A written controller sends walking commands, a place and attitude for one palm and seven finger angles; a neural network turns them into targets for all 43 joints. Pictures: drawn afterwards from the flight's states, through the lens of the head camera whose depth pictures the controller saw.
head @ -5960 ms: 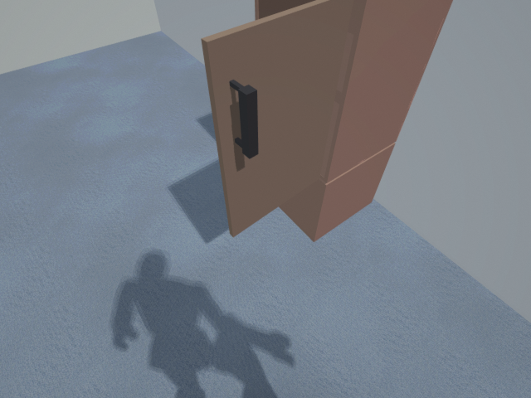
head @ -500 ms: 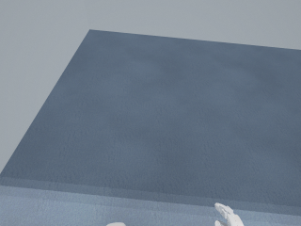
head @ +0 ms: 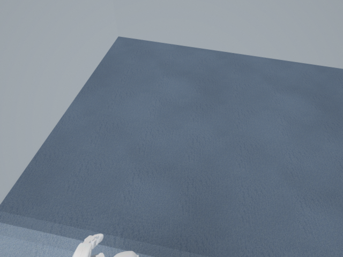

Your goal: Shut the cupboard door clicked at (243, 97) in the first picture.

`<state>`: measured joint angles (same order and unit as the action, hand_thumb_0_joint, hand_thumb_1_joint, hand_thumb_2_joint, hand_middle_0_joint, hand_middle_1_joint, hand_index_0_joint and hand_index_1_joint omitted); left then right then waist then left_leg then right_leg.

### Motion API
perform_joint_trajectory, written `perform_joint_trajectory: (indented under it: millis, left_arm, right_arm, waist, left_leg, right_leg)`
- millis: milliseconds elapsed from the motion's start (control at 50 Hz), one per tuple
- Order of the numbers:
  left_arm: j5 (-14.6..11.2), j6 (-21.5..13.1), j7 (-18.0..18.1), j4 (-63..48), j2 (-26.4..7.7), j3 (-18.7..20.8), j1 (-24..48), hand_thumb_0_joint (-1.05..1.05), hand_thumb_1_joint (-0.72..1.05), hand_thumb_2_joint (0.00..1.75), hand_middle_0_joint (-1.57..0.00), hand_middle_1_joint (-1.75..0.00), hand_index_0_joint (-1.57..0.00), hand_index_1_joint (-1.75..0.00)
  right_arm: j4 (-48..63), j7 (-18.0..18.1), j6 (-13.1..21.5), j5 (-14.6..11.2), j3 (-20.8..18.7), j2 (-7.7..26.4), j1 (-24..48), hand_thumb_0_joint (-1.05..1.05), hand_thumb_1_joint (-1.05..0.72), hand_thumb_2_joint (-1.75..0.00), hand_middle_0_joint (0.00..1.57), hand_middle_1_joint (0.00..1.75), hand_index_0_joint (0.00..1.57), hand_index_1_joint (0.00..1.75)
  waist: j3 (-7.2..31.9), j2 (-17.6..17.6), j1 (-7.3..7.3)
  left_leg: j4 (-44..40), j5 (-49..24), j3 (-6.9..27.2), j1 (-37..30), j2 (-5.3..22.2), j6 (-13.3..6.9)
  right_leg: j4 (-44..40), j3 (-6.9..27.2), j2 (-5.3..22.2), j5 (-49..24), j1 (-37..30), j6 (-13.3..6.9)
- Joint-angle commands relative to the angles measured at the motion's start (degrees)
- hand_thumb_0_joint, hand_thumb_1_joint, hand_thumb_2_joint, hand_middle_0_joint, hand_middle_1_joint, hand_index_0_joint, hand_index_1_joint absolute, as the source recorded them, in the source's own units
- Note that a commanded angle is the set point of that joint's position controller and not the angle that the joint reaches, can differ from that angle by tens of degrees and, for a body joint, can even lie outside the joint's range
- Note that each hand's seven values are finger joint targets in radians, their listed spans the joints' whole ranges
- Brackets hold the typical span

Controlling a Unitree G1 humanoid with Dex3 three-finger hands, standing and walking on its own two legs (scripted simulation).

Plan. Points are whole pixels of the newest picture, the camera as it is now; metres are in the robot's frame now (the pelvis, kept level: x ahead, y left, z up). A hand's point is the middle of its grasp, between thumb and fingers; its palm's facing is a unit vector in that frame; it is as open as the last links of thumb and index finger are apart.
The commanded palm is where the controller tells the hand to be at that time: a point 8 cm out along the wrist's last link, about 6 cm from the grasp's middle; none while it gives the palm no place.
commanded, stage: walk to a spot facing it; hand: left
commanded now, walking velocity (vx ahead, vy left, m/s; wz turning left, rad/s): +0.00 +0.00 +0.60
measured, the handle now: out of the picture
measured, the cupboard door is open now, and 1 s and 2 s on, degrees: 94 94 94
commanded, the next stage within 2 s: none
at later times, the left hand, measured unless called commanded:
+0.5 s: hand out of the picture +0.05 +0.19 -0.15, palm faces +0.32 -0.89 -0.33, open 7.4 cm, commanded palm none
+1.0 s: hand out of the picture +0.00 +0.18 -0.16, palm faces +0.60 -0.76 -0.25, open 7.4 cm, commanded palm none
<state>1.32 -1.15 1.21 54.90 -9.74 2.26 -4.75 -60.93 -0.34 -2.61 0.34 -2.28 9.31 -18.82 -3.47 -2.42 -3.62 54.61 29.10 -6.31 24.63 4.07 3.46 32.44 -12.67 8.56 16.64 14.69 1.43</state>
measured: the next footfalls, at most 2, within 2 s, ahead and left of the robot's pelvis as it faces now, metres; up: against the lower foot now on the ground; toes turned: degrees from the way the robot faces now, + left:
left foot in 0.08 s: +0.09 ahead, +0.13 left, +0.00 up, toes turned +11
right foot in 0.40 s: +0.12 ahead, -0.14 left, +0.00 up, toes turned +10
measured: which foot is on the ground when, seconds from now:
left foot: up 0.00-0.06, down 0.08-0.40, up 0.42-0.76, down 0.78-1.00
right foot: down 0.00-0.08, up 0.10-0.38, down 0.40-0.78, up 0.80-1.00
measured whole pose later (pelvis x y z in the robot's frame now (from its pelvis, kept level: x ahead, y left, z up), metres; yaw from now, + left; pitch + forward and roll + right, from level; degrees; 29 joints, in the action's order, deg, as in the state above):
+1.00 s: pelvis +0.05 -0.04 +0.00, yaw +36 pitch +1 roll +0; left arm 0.9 3.4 0.4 52.2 -14.1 4.1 -8.8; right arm -51.8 -0.2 -2.3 1.2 -2.5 12.0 -7.4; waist -6.1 -1.1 0.8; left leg 30.0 14.3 0.7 17.0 -0.4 -1.0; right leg 58.6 -1.1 5.2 25.2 27.0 4.6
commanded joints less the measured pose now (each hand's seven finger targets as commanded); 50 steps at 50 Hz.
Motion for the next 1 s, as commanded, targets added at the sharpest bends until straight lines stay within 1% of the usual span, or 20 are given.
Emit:
perform_joint_trajectory:
  millis: [0, 20, 40, 60, 80, 100, 180, 320, 340, 380, 420, 480, 620, 720, 740, 760, 780, 800, 880, 980]
  left_arm:
    - [-0.15, 0.50, 0.12, -2.27, -10.60, 3.30, -2.43, 0.00, 0.90, 0.90, -0.20, -0.30, -0.20, -0.30]
    - [-0.43, 0.91, -0.09, -2.38, -10.06, 3.20, -2.82, 0.00, 0.90, 0.90, -0.20, -0.30, -0.20, -0.30]
    - [-0.82, 1.52, -0.25, -3.63, -7.63, 2.90, -3.58, 0.00, 0.90, 0.90, -0.20, -0.30, -0.20, -0.30]
    - [-1.12, 2.09, -0.29, -6.06, -4.66, 2.17, -2.59, 0.00, 0.90, 0.90, -0.20, -0.30, -0.20, -0.30]
    - [-0.55, 2.42, -0.13, -7.22, -6.40, 2.24, 0.40, 0.00, 0.90, 0.90, -0.20, -0.30, -0.20, -0.30]
    - [-0.38, 2.18, -0.45, -8.10, -5.92, 2.53, 0.82, 0.00, 0.90, 0.90, -0.20, -0.30, -0.20, -0.30]
    - [-0.36, 2.49, -0.74, -5.42, -6.02, 2.73, -2.09, 0.00, 0.90, 0.90, -0.20, -0.30, -0.20, -0.30]
    - [-0.70, 2.04, -0.62, -4.79, -6.88, 2.62, -9.26, 0.00, 0.90, 0.90, -0.20, -0.30, -0.20, -0.30]
    - [-0.55, 1.67, -0.37, -4.36, -8.37, 3.10, -12.44, 0.00, 0.90, 0.90, -0.20, -0.30, -0.20, -0.30]
    - [0.71, 0.97, 0.46, -5.50, -17.70, 4.53, -13.26, 0.00, 0.90, 0.90, -0.20, -0.30, -0.20, -0.30]
    - [0.26, 0.79, 0.95, -7.40, -13.73, 3.56, -7.16, 0.00, 0.90, 0.90, -0.20, -0.30, -0.20, -0.30]
    - [0.00, 0.30, 0.57, -7.27, -10.67, 2.29, -6.56, 0.00, 0.90, 0.90, -0.20, -0.30, -0.20, -0.30]
    - [0.35, 0.08, 0.65, -4.23, -13.33, 3.04, -14.68, 0.00, 0.90, 0.90, -0.20, -0.30, -0.20, -0.30]
    - [-0.20, 0.53, 0.11, -4.33, -13.76, 3.91, -11.56, 0.00, 0.90, 0.90, -0.20, -0.30, -0.20, -0.30]
    - [-0.68, 0.71, -0.10, -5.33, -12.69, 3.75, -10.33, 0.00, 0.90, 0.90, -0.20, -0.30, -0.20, -0.30]
    - [-1.06, 1.02, -0.58, -7.75, -8.67, 2.81, -8.59, 0.00, 0.90, 0.90, -0.20, -0.30, -0.20, -0.30]
    - [-0.55, 1.94, -0.10, -9.55, -9.22, 2.37, -4.30, 0.00, 0.90, 0.90, -0.20, -0.30, -0.20, -0.30]
    - [-0.40, 2.28, 0.00, -10.40, -9.69, 2.68, -3.66, 0.00, 0.90, 0.90, -0.20, -0.30, -0.20, -0.30]
    - [-0.22, 3.20, -0.63, -6.96, -8.94, 3.10, -5.24, 0.00, 0.90, 0.90, -0.20, -0.30, -0.20, -0.30]
    - [-0.43, 3.03, -0.67, -7.78, -7.77, 2.73, -3.44, 0.00, 0.90, 0.90, -0.20, -0.30, -0.20, -0.30]
  right_arm:
    - [4.25, -0.57, 1.11, 0.79, -0.80, 3.17, -3.33, 0.00, -0.90, -0.90, 0.20, 0.30, 0.20, 0.30]
    - [4.20, -0.74, 1.31, 0.94, -1.36, 4.89, -5.26, 0.00, -0.90, -0.90, 0.20, 0.30, 0.20, 0.30]
    - [4.61, -0.50, 1.81, 1.31, -2.46, 9.70, -7.35, 0.00, -0.90, -0.90, 0.20, 0.30, 0.20, 0.30]
    - [5.59, 0.20, 2.29, 1.63, -3.95, 15.83, -8.96, 0.00, -0.90, -0.90, 0.20, 0.30, 0.20, 0.30]
    - [5.51, 0.93, 2.08, 1.63, -4.32, 17.52, -9.33, 0.00, -0.90, -0.90, 0.20, 0.30, 0.20, 0.30]
    - [7.30, 1.08, 2.36, 1.58, -4.51, 17.45, -6.14, 0.00, -0.90, -0.90, 0.20, 0.30, 0.20, 0.30]
    - [9.87, 1.66, 2.80, 1.45, -3.35, 13.73, 3.61, 0.00, -0.90, -0.90, 0.20, 0.30, 0.20, 0.30]
    - [12.53, 0.80, 0.96, 1.23, -4.59, 15.85, 9.88, 0.00, -0.90, -0.90, 0.20, 0.30, 0.20, 0.30]
    - [13.47, 0.63, 0.69, 0.84, -4.53, 14.58, 11.55, 0.00, -0.90, -0.90, 0.20, 0.30, 0.20, 0.30]
    - [16.19, -0.16, 0.48, 0.33, -3.69, 9.28, 13.98, 0.00, -0.90, -0.90, 0.20, 0.30, 0.20, 0.30]
    - [15.15, -0.81, -0.23, 0.65, -4.30, 10.46, 11.89, 0.00, -0.90, -0.90, 0.20, 0.30, 0.20, 0.30]
    - [13.24, -1.30, -0.78, 0.83, -3.37, 8.72, 12.23, 0.00, -0.90, -0.90, 0.20, 0.30, 0.20, 0.30]
    - [14.08, -1.61, -0.22, 0.12, -1.72, 6.30, 17.91, 0.00, -0.90, -0.90, 0.20, 0.30, 0.20, 0.30]
    - [13.19, -1.15, 0.60, 0.33, -2.05, 8.58, 12.71, 0.00, -0.90, -0.90, 0.20, 0.30, 0.20, 0.30]
    - [12.00, -0.83, 1.07, 0.63, -3.02, 11.96, 8.21, 0.00, -0.90, -0.90, 0.20, 0.30, 0.20, 0.30]
    - [11.44, -0.33, 1.37, 1.01, -4.88, 18.61, 3.96, 0.00, -0.90, -0.90, 0.20, 0.30, 0.20, 0.30]
    - [10.31, 0.25, 0.67, 0.64, -5.16, 20.55, 1.21, 0.00, -0.90, -0.90, 0.20, 0.30, 0.20, 0.30]
    - [10.80, 0.35, 0.70, 0.94, -4.86, 20.08, 2.92, 0.00, -0.90, -0.90, 0.20, 0.30, 0.20, 0.30]
    - [12.74, 1.31, 1.50, 0.96, -3.45, 14.97, 11.03, 0.00, -0.90, -0.90, 0.20, 0.30, 0.20, 0.30]
    - [12.09, 1.07, 1.31, 1.33, -4.12, 15.67, 9.22, 0.00, -0.90, -0.90, 0.20, 0.30, 0.20, 0.30]
  waist:
    - [3.09, -4.45, 0.49]
    - [4.34, 0.41, -0.34]
    - [4.95, 14.30, -1.09]
    - [5.92, 27.49, -2.58]
    - [8.43, 18.66, -3.43]
    - [8.03, 12.29, -1.62]
    - [5.72, 13.14, 2.00]
    - [6.66, 10.51, 4.31]
    - [7.08, 7.03, 5.88]
    - [3.70, -18.78, 7.75]
    - [2.50, -9.96, 3.77]
    - [2.91, -11.27, 2.84]
    - [6.89, -9.67, 6.92]
    - [8.41, -7.17, 3.44]
    - [10.69, 0.67, 0.57]
    - [12.05, 18.72, -2.00]
    - [11.37, 15.85, -2.91]
    - [9.10, 11.34, -1.65]
    - [4.46, 11.83, 2.58]
    - [5.60, 10.91, 2.11]
  left_leg:
    - [-17.01, -14.17, -3.86, -7.97, -0.80, 0.14]
    - [-22.73, -18.66, -2.76, -12.78, -0.99, -0.10]
    - [-30.54, -24.30, 10.03, -14.75, 6.21, -3.40]
    - [-36.23, -38.00, 30.36, -16.58, 20.00, -11.82]
    - [-36.54, -34.28, 32.19, -16.31, 22.65, -15.87]
    - [-37.44, -25.57, 31.26, -13.61, 21.15, -15.95]
    - [-34.50, -32.10, 19.86, -11.68, 12.31, -11.28]
    - [-31.64, -22.76, 19.63, -5.21, 8.17, -9.82]
    - [-28.02, -17.58, 18.28, -0.16, 5.24, -7.72]
    - [0.56, 5.93, 5.77, 12.31, -6.96, -0.74]
    - [13.21, 1.00, 9.22, 9.58, -2.86, -1.61]
    - [12.43, -3.68, 5.49, 9.63, -1.93, 0.61]
    - [-9.37, -3.40, -0.39, 3.15, -3.46, 0.56]
    - [-26.96, -14.61, -0.98, -12.16, -3.76, -1.55]
    - [-31.18, -25.26, 4.34, -22.67, 1.16, -3.86]
    - [-32.79, -46.34, 26.62, -31.30, 17.86, -12.33]
    - [-32.27, -53.60, 28.39, -28.55, 21.91, -18.07]
    - [-33.18, -42.18, 25.00, -23.48, 21.33, -18.53]
    - [-35.11, -32.83, 19.49, -14.12, 10.62, -12.30]
    - [-34.80, -28.73, 21.08, -13.09, 8.69, -12.13]
  right_leg:
    - [-4.24, 1.32, 11.12, -12.45, 2.53, -3.88]
    - [0.89, 0.41, 9.97, -6.15, 4.84, -2.36]
    - [11.82, -1.26, 4.58, 4.87, 9.82, 0.67]
    - [26.31, 1.80, -2.06, 24.29, 19.94, 4.07]
    - [34.37, 9.95, -2.28, 21.80, 19.55, 2.57]
    - [37.16, 11.29, -1.69, 16.86, 20.12, 2.11]
    - [32.20, 12.06, -2.79, 8.54, 18.53, 3.07]
    - [2.82, 8.58, -7.78, 2.85, -0.36, 2.08]
    - [-6.55, 9.58, -6.28, -1.70, -7.30, 1.63]
    - [-22.15, 36.75, 19.53, 0.09, -6.79, -8.42]
    - [-19.55, 27.51, 16.82, -1.89, 0.71, -10.19]
    - [-13.09, 13.93, 9.47, -24.83, -4.87, -7.39]
    - [-7.17, 9.17, 11.40, -41.58, -16.42, -7.49]
    - [1.70, 4.59, 11.10, -35.07, -8.76, -3.77]
    - [10.47, 2.29, 9.44, -25.53, -0.09, -0.82]
    - [24.16, 1.22, 0.44, 13.29, 17.45, 3.97]
    - [31.56, 8.32, -1.29, 21.79, 20.90, 3.70]
    - [34.48, 10.99, -0.47, 18.53, 20.52, 3.09]
    - [32.21, 12.72, -2.20, 7.77, 16.77, 3.27]
    - [19.04, 11.35, -5.04, 8.56, 10.83, 3.04]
